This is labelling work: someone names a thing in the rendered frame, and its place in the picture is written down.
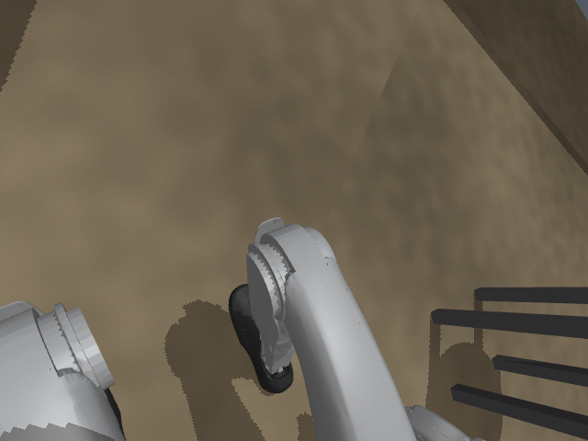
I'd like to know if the right robot hand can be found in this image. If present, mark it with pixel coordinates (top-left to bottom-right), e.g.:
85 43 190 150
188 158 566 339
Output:
403 405 472 441

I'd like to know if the left robot foot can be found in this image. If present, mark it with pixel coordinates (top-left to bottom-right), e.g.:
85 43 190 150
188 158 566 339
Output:
105 388 127 441

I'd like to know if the right robot foot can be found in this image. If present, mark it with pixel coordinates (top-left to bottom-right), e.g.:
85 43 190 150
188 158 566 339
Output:
229 284 293 393

